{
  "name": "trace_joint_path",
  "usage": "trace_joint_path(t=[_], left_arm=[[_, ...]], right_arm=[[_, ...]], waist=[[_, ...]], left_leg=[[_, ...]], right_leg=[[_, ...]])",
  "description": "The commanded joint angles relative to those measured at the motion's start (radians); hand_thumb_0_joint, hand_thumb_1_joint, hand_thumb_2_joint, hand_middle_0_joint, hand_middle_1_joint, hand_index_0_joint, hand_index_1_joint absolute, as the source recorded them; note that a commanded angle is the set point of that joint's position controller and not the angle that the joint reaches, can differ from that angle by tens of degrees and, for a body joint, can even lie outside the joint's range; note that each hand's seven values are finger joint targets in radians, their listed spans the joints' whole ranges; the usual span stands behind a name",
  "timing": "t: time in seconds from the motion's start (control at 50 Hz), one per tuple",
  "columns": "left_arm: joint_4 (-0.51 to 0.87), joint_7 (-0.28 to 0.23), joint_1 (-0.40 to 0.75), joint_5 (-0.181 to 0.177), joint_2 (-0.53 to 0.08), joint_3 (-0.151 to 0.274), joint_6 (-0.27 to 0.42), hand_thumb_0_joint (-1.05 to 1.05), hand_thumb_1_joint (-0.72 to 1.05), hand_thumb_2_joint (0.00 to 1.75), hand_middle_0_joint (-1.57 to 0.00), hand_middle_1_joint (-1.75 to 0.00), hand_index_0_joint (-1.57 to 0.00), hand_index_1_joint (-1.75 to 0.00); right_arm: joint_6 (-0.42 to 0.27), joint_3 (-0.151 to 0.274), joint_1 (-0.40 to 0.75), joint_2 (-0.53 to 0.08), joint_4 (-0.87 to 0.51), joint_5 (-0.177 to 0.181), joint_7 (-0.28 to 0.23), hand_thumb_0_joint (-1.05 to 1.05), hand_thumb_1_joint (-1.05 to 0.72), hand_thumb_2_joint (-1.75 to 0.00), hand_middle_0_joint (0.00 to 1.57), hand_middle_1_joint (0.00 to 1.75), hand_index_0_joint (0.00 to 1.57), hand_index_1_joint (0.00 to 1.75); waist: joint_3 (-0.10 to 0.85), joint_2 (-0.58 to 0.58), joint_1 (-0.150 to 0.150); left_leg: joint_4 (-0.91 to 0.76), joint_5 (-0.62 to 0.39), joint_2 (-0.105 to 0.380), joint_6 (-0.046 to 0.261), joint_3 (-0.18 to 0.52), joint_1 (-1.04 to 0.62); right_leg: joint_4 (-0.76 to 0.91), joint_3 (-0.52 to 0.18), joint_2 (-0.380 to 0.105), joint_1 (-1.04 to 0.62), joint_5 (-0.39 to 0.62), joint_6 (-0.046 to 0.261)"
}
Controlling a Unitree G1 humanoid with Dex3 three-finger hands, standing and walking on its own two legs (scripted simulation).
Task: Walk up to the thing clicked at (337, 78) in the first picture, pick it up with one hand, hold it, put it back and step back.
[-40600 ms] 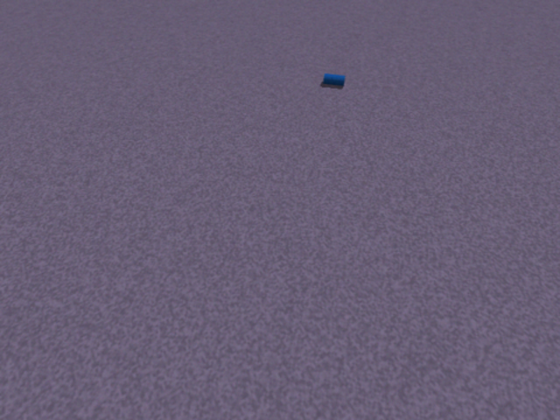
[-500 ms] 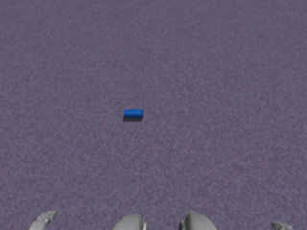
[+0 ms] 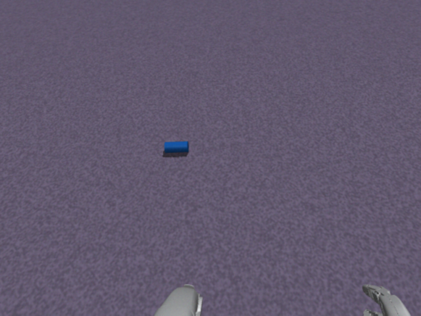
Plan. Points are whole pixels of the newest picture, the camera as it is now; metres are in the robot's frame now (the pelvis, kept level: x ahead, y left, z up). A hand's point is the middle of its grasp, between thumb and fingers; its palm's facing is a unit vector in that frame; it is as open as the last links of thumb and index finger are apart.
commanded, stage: step back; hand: left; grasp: from above
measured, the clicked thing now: (176, 147) +1.05 +0.27 -0.73
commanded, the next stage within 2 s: stand in 1.06 s
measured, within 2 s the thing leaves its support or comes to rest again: neither
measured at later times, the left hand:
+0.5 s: hand out of the picture +0.03 +0.29 -0.14, palm faces +0.06 -0.92 -0.39, open 7.4 cm
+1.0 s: hand out of the picture +0.07 +0.30 -0.14, palm faces +0.08 -0.93 -0.35, open 7.4 cm
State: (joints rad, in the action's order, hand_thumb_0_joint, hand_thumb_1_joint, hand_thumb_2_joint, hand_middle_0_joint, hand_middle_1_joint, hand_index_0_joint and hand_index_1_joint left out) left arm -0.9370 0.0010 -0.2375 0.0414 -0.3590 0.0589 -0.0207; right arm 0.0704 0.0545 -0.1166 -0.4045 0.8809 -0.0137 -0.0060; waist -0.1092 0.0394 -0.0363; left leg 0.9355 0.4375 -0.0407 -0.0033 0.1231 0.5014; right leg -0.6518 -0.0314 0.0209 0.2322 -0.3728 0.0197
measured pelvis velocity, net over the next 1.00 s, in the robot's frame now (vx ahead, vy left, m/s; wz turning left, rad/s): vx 0.02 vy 0.03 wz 0.07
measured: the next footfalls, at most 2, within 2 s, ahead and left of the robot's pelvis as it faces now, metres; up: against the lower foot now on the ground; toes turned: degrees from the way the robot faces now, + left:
left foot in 0.18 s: +0.08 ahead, +0.15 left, +0.00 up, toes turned +6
right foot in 0.46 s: +0.05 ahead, -0.11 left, +0.00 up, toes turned +4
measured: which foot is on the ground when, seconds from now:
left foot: up 0.00-0.16, down 0.18-1.00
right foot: down 0.00-0.22, up 0.24-0.44, down 0.46-1.00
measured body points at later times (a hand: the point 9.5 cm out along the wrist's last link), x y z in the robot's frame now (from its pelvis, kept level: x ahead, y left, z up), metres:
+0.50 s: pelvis -0.02 +0.00 +0.00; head -0.02 +0.00 +0.45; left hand +0.03 +0.33 -0.11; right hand +0.05 -0.30 -0.12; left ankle -0.03 +0.13 -0.72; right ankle +0.01 -0.11 -0.72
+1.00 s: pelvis +0.02 +0.03 +0.01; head +0.03 +0.04 +0.46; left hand +0.07 +0.34 -0.12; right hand +0.16 -0.25 -0.11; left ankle +0.04 +0.15 -0.72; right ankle +0.01 -0.11 -0.72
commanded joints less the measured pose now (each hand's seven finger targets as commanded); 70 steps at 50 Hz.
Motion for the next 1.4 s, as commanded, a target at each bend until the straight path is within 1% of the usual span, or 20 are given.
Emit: trace_joint_path(t=[0.0,0.1,0.16,0.18,0.2,0.22,0.26,0.34,0.42,0.44,0.46,0.48,0.5,0.64,0.68,0.72,0.8,0.84,1.12,1.38], left_arm=[[0.114,-0.029,0.123,0.006,-0.291,0.082,0.054,0.0,0.9,0.9,-0.2,-0.3,-0.2,-0.3],[0.082,-0.015,0.045,0.009,-0.306,0.09,0.055,0.0,0.9,0.9,-0.2,-0.3,-0.2,-0.3],[0.089,-0.006,0.065,0.0,-0.262,0.057,0.035,0.0,0.9,0.9,-0.2,-0.3,-0.2,-0.3],[0.086,-0.004,0.047,-0.006,-0.203,0.038,0.035,0.0,0.9,0.9,-0.2,-0.3,-0.2,-0.3],[0.083,-0.004,0.125,-0.026,-0.202,0.039,0.037,0.0,0.9,0.9,-0.2,-0.3,-0.2,-0.3],[0.082,-0.008,0.154,-0.013,-0.273,0.063,0.038,0.0,0.9,0.9,-0.2,-0.3,-0.2,-0.3],[0.063,0.002,0.097,-0.027,-0.232,0.051,0.044,0.0,0.9,0.9,-0.2,-0.3,-0.2,-0.3],[0.026,0.014,0.06,-0.019,-0.223,0.055,0.054,0.0,0.9,0.9,-0.2,-0.3,-0.2,-0.3],[-0.023,-0.006,-0.018,-0.008,-0.2,0.059,0.073,0.0,0.9,0.9,-0.2,-0.3,-0.2,-0.3],[-0.026,-0.014,-0.045,0.003,-0.244,0.074,0.078,0.0,0.9,0.9,-0.2,-0.3,-0.2,-0.3],[-0.016,-0.019,-0.05,0.007,-0.331,0.088,0.084,0.0,0.9,0.9,-0.2,-0.3,-0.2,-0.3],[0.007,-0.015,0.022,0.004,-0.361,0.094,0.084,0.0,0.9,0.9,-0.2,-0.3,-0.2,-0.3],[0.025,-0.014,0.051,-0.006,-0.328,0.089,0.088,0.0,0.9,0.9,-0.2,-0.3,-0.2,-0.3],[0.029,-0.011,0.145,-0.025,-0.263,0.048,0.075,0.0,0.9,0.9,-0.2,-0.3,-0.2,-0.3],[0.035,-0.009,0.128,-0.034,-0.205,0.021,0.059,0.0,0.9,0.9,-0.2,-0.3,-0.2,-0.3],[0.002,-0.014,0.107,-0.051,-0.212,0.025,0.036,0.0,0.9,0.9,-0.2,-0.3,-0.2,-0.3],[-0.055,-0.015,0.068,-0.033,-0.212,0.018,0.055,0.0,0.9,0.9,-0.2,-0.3,-0.2,-0.3],[-0.058,-0.011,0.116,-0.031,-0.241,0.022,0.061,0.0,0.9,0.9,-0.2,-0.3,-0.2,-0.3],[-0.121,-0.013,0.181,-0.038,-0.206,-0.012,0.063,0.0,0.9,0.9,-0.2,-0.3,-0.2,-0.3],[-0.137,-0.007,0.195,-0.033,-0.209,-0.013,0.06,0.0,0.9,0.9,-0.2,-0.3,-0.2,-0.3]], right_arm=[[-0.043,0.049,-0.016,-0.189,-0.036,-0.007,-0.005,0.0,-0.9,-0.9,0.2,0.3,0.2,0.3],[-0.073,0.045,0.019,-0.166,-0.021,-0.025,0.019,0.0,-0.9,-0.9,0.2,0.3,0.2,0.3],[-0.095,0.061,-0.089,-0.164,0.044,-0.022,0.015,0.0,-0.9,-0.9,0.2,0.3,0.2,0.3],[-0.102,0.075,-0.112,-0.206,0.051,-0.03,0.011,0.0,-0.9,-0.9,0.2,0.3,0.2,0.3],[-0.103,0.081,-0.121,-0.283,0.05,-0.03,0.011,0.0,-0.9,-0.9,0.2,0.3,0.2,0.3],[-0.106,0.095,-0.114,-0.326,0.036,-0.029,0.013,0.0,-0.9,-0.9,0.2,0.3,0.2,0.3],[-0.121,0.064,-0.054,-0.239,0.028,-0.028,0.007,0.0,-0.9,-0.9,0.2,0.3,0.2,0.3],[-0.113,0.068,-0.055,-0.234,0.031,-0.031,0.013,0.0,-0.9,-0.9,0.2,0.3,0.2,0.3],[-0.086,0.041,-0.013,-0.163,0.02,-0.01,0.016,0.0,-0.9,-0.9,0.2,0.3,0.2,0.3],[-0.087,0.025,-0.026,-0.117,0.007,-0.004,0.012,0.0,-0.9,-0.9,0.2,0.3,0.2,0.3],[-0.088,0.018,0.001,-0.093,-0.008,-0.004,0.007,0.0,-0.9,-0.9,0.2,0.3,0.2,0.3],[-0.087,0.041,-0.016,-0.158,0.014,-0.014,-0.005,0.0,-0.9,-0.9,0.2,0.3,0.2,0.3],[-0.091,0.046,-0.056,-0.179,0.033,-0.01,-0.004,0.0,-0.9,-0.9,0.2,0.3,0.2,0.3],[-0.111,0.032,-0.107,-0.112,0.094,-0.009,0.005,0.0,-0.9,-0.9,0.2,0.3,0.2,0.3],[-0.115,0.047,-0.098,-0.154,0.1,-0.021,-0.006,0.0,-0.9,-0.9,0.2,0.3,0.2,0.3],[-0.113,0.054,0.007,-0.254,0.072,-0.011,-0.007,0.0,-0.9,-0.9,0.2,0.3,0.2,0.3],[-0.105,0.026,0.096,-0.183,0.089,-0.007,-0.006,0.0,-0.9,-0.9,0.2,0.3,0.2,0.3],[-0.102,0.016,0.087,-0.15,0.106,0.0,-0.006,0.0,-0.9,-0.9,0.2,0.3,0.2,0.3],[-0.108,0.003,0.131,-0.141,0.177,0.009,0.003,0.0,-0.9,-0.9,0.2,0.3,0.2,0.3],[-0.109,-0.004,0.131,-0.147,0.197,0.005,0.008,0.0,-0.9,-0.9,0.2,0.3,0.2,0.3]], waist=[[0.029,-0.161,0.024],[0.034,-0.217,-0.036],[0.068,-0.136,0.031],[0.092,0.009,0.041],[0.082,0.14,0.07],[0.014,0.09,0.086],[0.011,0.039,0.034],[0.039,0.135,0.052],[0.087,0.05,-0.018],[0.099,-0.073,-0.032],[0.086,-0.215,-0.047],[0.025,-0.15,-0.025],[0.005,-0.095,-0.006],[0.106,-0.193,0.05],[0.143,-0.066,0.052],[0.132,0.079,0.021],[0.138,0.078,-0.01],[0.134,0.016,0.024],[0.199,-0.034,0.04],[0.123,-0.029,0.034]], left_leg=[[0.152,-0.02,-0.014,-0.017,0.025,-0.043],[-0.251,0.099,0.035,-0.022,-0.071,-0.06],[-0.576,-0.079,0.0,0.017,-0.113,-0.393],[-0.616,0.025,0.121,0.059,0.119,-0.499],[-0.718,0.356,0.313,0.173,0.437,-0.375],[-0.76,0.416,0.372,0.246,0.501,-0.233],[-0.705,0.209,0.295,0.208,0.343,-0.306],[-0.668,0.108,0.247,0.178,0.2,-0.248],[-0.453,-0.005,0.164,0.089,0.045,-0.071],[-0.307,-0.007,0.099,0.047,0.001,0.044],[-0.127,0.1,-0.025,0.019,-0.056,0.143],[-0.032,0.15,0.041,0.009,0.009,0.073],[-0.007,0.112,0.056,0.01,0.026,0.052],[-0.449,-0.199,0.033,0.003,-0.164,-0.28],[-0.519,-0.393,0.113,0.03,-0.05,-0.416],[-0.604,-0.191,0.329,0.184,0.195,-0.201],[-0.511,-0.326,0.228,0.081,0.041,-0.219],[-0.492,-0.306,0.165,0.039,-0.021,-0.244],[-0.567,-0.583,0.183,0.03,-0.05,-0.468],[-0.658,-0.376,0.173,0.011,-0.052,-0.406]], right_leg=[[0.307,-0.226,-0.24,0.129,-0.071,0.153],[0.323,-0.26,-0.275,-0.027,-0.275,0.171],[0.17,-0.125,-0.205,0.117,-0.104,0.106],[0.041,-0.045,-0.13,0.263,-0.09,0.049],[-0.125,0.07,-0.021,0.305,-0.176,0.002],[-0.252,-0.019,-0.048,0.266,-0.215,0.008],[-0.247,-0.052,-0.069,0.289,-0.111,0.01],[-0.075,0.043,-0.046,0.141,-0.101,-0.007],[0.241,0.071,0.003,-0.205,0.091,0.012],[0.302,-0.122,-0.108,-0.295,0.001,0.042],[0.43,-0.455,-0.328,-0.248,-0.202,0.139],[0.432,-0.53,-0.451,-0.078,-0.233,0.232],[0.41,-0.475,-0.429,-0.063,-0.148,0.246],[0.153,-0.049,-0.235,0.0,0.508,0.109],[0.051,-0.013,-0.168,0.094,0.383,0.039],[-0.021,0.043,-0.048,0.001,-0.082,-0.002],[0.166,-0.009,-0.091,-0.078,0.152,0.019],[0.209,-0.07,-0.131,-0.066,0.24,0.03],[0.311,-0.043,-0.145,-0.126,0.434,-0.009],[0.393,-0.054,-0.152,-0.118,0.255,-0.011]])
